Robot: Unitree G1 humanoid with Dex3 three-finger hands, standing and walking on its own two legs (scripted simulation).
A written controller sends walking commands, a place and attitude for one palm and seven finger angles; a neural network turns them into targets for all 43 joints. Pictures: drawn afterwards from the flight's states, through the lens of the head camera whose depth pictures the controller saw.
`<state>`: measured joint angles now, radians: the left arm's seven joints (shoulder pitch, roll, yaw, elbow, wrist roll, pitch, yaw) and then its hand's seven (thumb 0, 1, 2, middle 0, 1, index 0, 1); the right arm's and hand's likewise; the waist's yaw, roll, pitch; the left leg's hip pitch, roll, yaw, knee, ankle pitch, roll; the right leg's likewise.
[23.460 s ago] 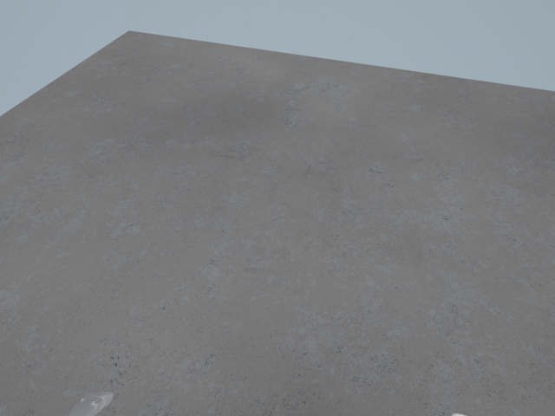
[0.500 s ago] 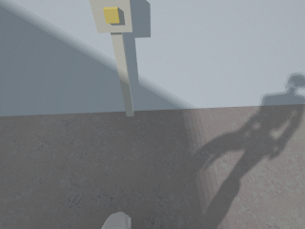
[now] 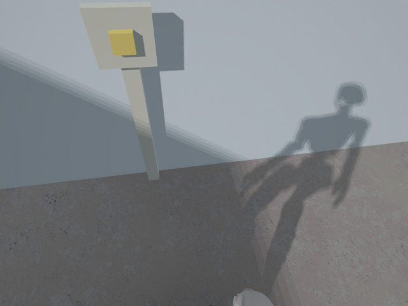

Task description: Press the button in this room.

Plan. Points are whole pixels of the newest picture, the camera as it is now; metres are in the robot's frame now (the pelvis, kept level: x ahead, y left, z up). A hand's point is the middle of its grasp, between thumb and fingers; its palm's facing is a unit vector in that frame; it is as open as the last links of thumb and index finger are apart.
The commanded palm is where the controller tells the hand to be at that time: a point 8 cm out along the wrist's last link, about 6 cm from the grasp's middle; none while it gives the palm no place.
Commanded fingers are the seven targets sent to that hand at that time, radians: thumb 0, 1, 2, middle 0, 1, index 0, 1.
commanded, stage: turn to face it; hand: left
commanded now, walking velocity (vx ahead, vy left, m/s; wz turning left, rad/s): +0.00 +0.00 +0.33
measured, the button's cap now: (123, 42) +0.78 +0.27 +0.08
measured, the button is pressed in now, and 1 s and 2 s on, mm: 0 0 0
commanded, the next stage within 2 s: take the last steps up to it in 0.28 s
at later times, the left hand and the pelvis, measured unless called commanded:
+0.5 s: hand out of the picture +0.08 +0.20 -0.19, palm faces +0.21 -0.96 -0.20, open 7.3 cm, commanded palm none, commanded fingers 0.00 0.90 0.90 -0.20 -0.30 -0.20 -0.30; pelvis +0.05 +0.00 -0.01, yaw +10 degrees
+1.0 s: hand (143, 298) +0.16 +0.14 -0.17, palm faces +0.22 -0.95 -0.24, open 7.3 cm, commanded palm none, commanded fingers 0.00 0.90 0.90 -0.20 -0.30 -0.20 -0.30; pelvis +0.16 -0.05 -0.01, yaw +10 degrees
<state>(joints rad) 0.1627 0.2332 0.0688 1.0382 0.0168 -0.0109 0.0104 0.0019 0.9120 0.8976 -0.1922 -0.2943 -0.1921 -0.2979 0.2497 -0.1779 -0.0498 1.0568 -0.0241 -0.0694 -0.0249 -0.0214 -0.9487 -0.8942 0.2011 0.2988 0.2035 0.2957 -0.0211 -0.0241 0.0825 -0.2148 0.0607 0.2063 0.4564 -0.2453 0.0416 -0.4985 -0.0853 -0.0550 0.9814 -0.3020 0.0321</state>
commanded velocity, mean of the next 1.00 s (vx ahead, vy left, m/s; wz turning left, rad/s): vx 0.18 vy -0.04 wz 0.11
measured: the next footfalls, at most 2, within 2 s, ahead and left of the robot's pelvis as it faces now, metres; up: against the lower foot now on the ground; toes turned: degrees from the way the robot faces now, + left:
right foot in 0.14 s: +0.12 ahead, -0.13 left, +0.00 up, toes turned -4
left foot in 0.46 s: +0.08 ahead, +0.13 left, +0.00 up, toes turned +16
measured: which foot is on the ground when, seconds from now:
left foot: down 0.00-0.16, up 0.18-0.44, down 0.46-0.90, up 0.92-1.00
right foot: up 0.00-0.12, down 0.14-0.48, up 0.50-0.88, down 0.90-1.00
